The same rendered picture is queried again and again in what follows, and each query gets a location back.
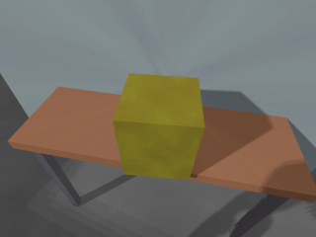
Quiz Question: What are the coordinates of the table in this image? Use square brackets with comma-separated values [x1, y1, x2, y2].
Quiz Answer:
[8, 86, 316, 237]

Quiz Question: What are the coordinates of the carton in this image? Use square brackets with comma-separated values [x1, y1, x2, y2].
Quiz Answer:
[113, 73, 205, 181]

